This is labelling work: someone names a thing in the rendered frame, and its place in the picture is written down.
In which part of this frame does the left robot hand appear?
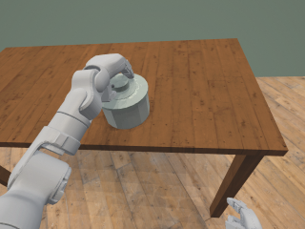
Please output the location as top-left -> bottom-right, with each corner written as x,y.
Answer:
86,53 -> 134,103

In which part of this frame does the table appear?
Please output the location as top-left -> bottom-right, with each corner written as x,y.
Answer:
0,38 -> 289,219

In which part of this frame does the lid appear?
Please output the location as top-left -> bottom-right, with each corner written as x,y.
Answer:
102,73 -> 149,112

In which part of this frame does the pot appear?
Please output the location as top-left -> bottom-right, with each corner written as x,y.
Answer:
102,94 -> 150,130

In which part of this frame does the knob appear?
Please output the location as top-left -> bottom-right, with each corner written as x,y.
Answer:
110,75 -> 130,93

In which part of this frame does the robot left forearm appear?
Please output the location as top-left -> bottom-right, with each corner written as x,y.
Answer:
7,63 -> 111,190

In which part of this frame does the right robot hand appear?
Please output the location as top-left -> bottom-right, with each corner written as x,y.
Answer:
225,198 -> 263,229

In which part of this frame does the robot left upper arm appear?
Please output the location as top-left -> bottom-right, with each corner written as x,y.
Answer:
0,150 -> 71,229

